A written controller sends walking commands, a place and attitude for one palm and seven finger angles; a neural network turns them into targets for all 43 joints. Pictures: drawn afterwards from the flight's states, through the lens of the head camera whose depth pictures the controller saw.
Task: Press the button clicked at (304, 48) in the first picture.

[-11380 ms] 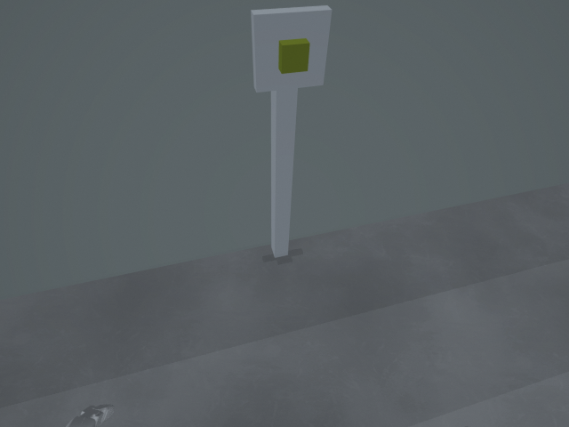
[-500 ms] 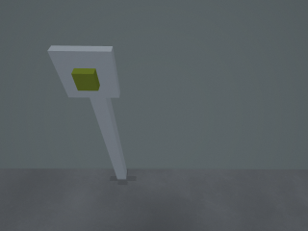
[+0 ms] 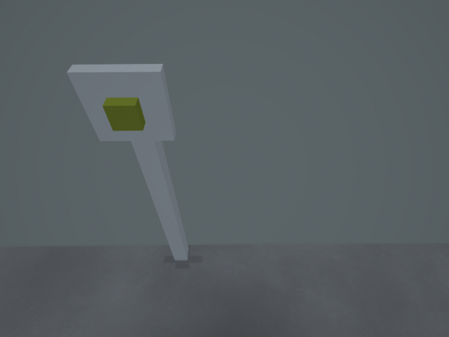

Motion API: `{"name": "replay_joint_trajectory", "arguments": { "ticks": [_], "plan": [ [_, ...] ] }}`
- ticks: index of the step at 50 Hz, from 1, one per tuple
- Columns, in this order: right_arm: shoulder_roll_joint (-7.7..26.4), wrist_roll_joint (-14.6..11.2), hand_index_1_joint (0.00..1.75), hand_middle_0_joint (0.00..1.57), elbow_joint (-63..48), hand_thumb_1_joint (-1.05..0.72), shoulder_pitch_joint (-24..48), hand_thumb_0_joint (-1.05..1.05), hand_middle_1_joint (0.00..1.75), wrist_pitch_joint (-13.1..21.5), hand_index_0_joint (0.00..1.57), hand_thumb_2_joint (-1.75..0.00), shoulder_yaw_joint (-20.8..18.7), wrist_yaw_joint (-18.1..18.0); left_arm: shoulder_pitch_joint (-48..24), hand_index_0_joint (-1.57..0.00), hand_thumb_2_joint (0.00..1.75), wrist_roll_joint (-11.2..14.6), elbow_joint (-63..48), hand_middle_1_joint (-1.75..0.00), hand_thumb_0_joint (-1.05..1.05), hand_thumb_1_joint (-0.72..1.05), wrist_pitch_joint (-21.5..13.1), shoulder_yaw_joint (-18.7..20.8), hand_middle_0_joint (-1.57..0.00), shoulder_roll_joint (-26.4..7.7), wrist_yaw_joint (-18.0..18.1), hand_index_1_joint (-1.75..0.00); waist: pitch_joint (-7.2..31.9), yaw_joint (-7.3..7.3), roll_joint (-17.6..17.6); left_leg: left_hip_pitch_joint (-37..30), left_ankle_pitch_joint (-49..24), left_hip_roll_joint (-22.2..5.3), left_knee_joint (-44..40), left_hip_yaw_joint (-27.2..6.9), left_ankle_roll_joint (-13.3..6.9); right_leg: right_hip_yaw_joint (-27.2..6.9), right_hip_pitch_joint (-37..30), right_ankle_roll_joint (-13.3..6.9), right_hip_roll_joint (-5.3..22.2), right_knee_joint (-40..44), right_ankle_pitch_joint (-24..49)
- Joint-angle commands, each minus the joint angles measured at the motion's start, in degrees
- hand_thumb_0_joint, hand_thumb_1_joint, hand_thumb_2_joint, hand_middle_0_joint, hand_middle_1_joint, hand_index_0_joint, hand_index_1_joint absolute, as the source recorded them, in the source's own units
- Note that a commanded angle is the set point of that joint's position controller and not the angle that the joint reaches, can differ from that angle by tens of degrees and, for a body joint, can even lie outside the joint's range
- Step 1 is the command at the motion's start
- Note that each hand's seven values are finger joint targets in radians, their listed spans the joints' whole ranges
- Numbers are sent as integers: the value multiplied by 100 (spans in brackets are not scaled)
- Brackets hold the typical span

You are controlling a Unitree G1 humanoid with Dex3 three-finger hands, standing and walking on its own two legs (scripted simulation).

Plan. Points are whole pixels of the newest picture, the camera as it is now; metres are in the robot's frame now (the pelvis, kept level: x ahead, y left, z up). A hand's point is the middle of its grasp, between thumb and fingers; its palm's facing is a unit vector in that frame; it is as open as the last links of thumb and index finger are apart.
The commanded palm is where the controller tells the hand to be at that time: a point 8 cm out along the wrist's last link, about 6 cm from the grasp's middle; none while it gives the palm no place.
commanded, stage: look again from close up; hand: left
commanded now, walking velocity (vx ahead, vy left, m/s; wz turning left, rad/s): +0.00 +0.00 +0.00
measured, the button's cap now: (125, 113) +0.52 +0.24 +0.12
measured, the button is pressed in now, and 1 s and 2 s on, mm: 0 0 0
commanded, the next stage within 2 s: raise the hand and make a fist in 0.06 s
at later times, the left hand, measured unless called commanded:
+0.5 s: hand (133, 304) +0.17 +0.16 +0.00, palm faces +0.06 -1.00 -0.01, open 6.0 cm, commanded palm +0.11 +0.23 -0.03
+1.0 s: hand (112, 296) +0.18 +0.20 +0.01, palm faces +0.08 -1.00 -0.03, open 3.1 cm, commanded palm +0.14 +0.25 +0.03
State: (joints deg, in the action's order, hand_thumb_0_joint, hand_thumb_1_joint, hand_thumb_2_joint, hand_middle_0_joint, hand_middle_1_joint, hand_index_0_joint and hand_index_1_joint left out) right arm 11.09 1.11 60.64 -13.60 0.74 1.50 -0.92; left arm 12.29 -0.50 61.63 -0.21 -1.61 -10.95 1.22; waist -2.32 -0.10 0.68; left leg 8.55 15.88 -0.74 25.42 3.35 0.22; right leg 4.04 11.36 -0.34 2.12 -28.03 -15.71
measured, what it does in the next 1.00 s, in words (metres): stands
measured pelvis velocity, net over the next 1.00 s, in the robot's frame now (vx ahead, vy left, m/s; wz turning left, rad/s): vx -0.02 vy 0.00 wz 0.01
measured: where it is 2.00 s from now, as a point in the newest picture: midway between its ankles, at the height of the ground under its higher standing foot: outside the picture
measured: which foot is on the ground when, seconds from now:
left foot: down 0.00-1.00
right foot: down 0.00-1.00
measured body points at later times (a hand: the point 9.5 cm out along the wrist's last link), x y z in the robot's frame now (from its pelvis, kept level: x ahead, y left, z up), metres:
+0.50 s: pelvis -0.03 -0.01 -0.04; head +0.00 -0.01 +0.41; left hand +0.17 +0.22 +0.00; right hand +0.18 -0.26 -0.09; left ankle -0.02 +0.12 -0.74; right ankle -0.01 -0.11 -0.74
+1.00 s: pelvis -0.02 +0.00 -0.05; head +0.01 +0.01 +0.40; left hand +0.17 +0.25 +0.01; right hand +0.13 -0.21 -0.13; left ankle -0.02 +0.12 -0.74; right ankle -0.01 -0.11 -0.74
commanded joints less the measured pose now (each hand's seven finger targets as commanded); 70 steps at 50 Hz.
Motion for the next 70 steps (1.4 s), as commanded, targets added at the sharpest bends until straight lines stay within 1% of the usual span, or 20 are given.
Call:
{"name": "replay_joint_trajectory", "arguments": {
  "ticks": [1,7,8,9,10,12,13,14,18,20,22,24,30,33,36,44,49,54,64,70],
  "plan": [
    [613,-20,30,20,-134,-90,-218,0,30,95,20,-90,-130,-34,209,-20,90,17,-194,-30,0,90,-111,187,-20,-800,49,-30,78,31,-86,193,-1043,-539,-472,-469,-165,-551,-122,-163,479,499,930],
    [537,-34,30,20,61,-90,-283,0,30,107,20,-90,-145,-60,296,-20,90,19,-45,-30,0,90,-136,202,-20,-739,48,-30,172,43,31,155,-1183,-550,-415,-414,-143,-559,-269,-194,520,525,1280],
    [613,-102,30,20,-240,-90,72,0,30,143,20,-90,-211,-30,959,-20,90,-45,184,-30,0,90,-221,214,-20,-609,292,-30,253,212,-10,332,-1483,-646,736,-168,14,-917,-239,-97,845,415,3555],
    [1405,-361,30,20,-2108,-90,-32,0,30,1023,20,-90,-363,-267,-3397,-23,90,1086,-8761,-33,0,90,-1507,1210,-23,-2020,300,-33,2982,-382,1146,-926,-2221,95,-14,-274,-147,-505,-822,-233,219,-3,3213],
    [878,-244,30,20,-1822,-90,368,0,30,1505,20,-90,-235,-465,-399,-25,90,576,-7092,-36,0,90,-1170,1169,-25,-1638,517,-36,2738,194,1902,-1227,-3075,-84,-97,-116,-202,-387,-635,-327,-34,-191,1997],
    [659,-389,30,20,-1387,-90,213,0,30,1566,20,-90,-328,-426,1420,-31,90,847,-5410,-42,0,90,-366,177,-31,258,744,-42,1329,-91,871,-92,-1976,-159,6,-261,-63,15,166,-147,-58,-3,989],
    [887,-418,30,20,-1935,-90,489,0,30,1633,20,-90,-358,-388,353,-34,90,1053,-6538,-45,0,90,-532,304,-34,67,616,-45,353,-176,302,457,-1404,-124,17,-433,-65,83,500,-88,-24,44,874],
    [1018,-340,30,20,-2024,-90,405,0,30,1702,20,-90,-509,-400,365,-36,90,1012,-6570,-48,0,90,-840,757,-36,-365,518,-48,434,-286,-224,616,-924,-69,224,-380,-95,122,835,-44,-48,62,425],
    [885,-156,30,20,-2691,-90,646,0,30,1774,20,-90,-619,-191,2449,-47,90,1207,-5011,-60,0,90,-2137,963,-47,228,-319,-60,38,238,-1682,2236,31,110,1091,-290,-12,120,1813,4,-140,-651,-703],
    [905,-145,30,20,-3031,-90,753,0,30,1746,20,-90,-700,-31,2898,-53,90,1430,-5224,-66,0,90,-2931,1105,-53,172,-1008,-66,500,401,-1626,2728,21,187,1590,-167,43,-26,1708,-10,-124,-1170,-310],
    [972,-202,30,20,-3351,-90,812,0,30,1716,20,-90,-739,108,2811,-58,90,1556,-5224,-72,0,90,-3433,1381,-58,-180,-1695,-72,887,391,-815,2870,-63,275,2028,-59,79,-248,1605,-83,-15,-1502,140],
    [967,-271,30,20,-3691,-90,918,0,30,1663,20,-90,-715,65,2522,-64,90,1603,-5708,-78,0,90,-3333,1575,-64,-465,-1937,-78,1308,415,-545,3112,0,312,2303,54,-13,-444,1640,-58,38,-1648,91],
    [784,-204,30,20,-3939,-90,489,0,30,1627,20,-90,-594,-141,729,-81,90,1668,-8373,-96,0,90,-3482,1560,-81,-688,-1389,-96,2010,3,649,2741,34,143,2719,-228,-162,-643,2168,-59,-61,-1792,-495],
    [839,-165,30,20,-3746,-90,286,0,30,1664,20,-90,-506,-225,356,-89,90,1496,-8710,-105,0,90,-3724,979,-89,-492,-1318,-105,1811,-351,501,2718,172,34,2878,-398,-218,-505,2670,-93,-157,-1918,-579],
    [978,-225,30,20,-3683,-90,298,0,30,1698,20,-90,-405,-274,272,-97,90,1473,-8234,-114,0,90,-3403,663,-97,-518,-1653,-114,1423,-532,391,2846,478,-17,2804,-567,-243,-375,2827,-90,-219,-1855,-810],
    [735,-404,30,20,-4105,-90,752,0,30,1359,20,-90,-382,-375,1758,-119,90,1841,-7954,-138,0,90,-1164,1849,-119,-876,-1534,-138,1963,370,-52,2633,-47,100,2000,-426,-136,-204,1310,14,-91,-1430,-343],
    [661,-278,30,20,-3946,-90,446,0,30,1462,20,-90,-356,-272,1640,-130,90,1683,-8737,-150,0,90,-1741,1776,-130,-735,-808,-150,1685,273,83,2340,-550,4,1809,-484,-98,122,1531,-47,-249,-1670,266],
    [900,-262,30,20,-3760,-90,212,0,30,1695,20,-90,-334,-223,1222,-130,90,1493,-8586,-150,0,90,-2202,1156,-130,-603,-1025,-150,1376,-123,213,2232,-48,-17,1847,-548,-117,88,2010,-36,-242,-1541,-261],
    [823,-375,30,20,-3782,-90,327,0,30,1775,20,-90,-287,-332,1110,-130,90,1739,-8885,-150,0,90,-1565,1900,-130,-1030,-1098,-150,1744,212,372,1601,-965,1,1458,-540,-65,160,1108,-68,-205,-1329,768],
    [914,-385,30,20,-3717,-90,297,0,30,1739,20,-90,-209,-298,663,-130,90,1720,-8594,-150,0,90,-1203,1635,-130,-916,-1242,-150,1259,59,364,1430,-952,-9,1289,-526,-70,152,1103,-46,-231,-1042,913]
  ]
}}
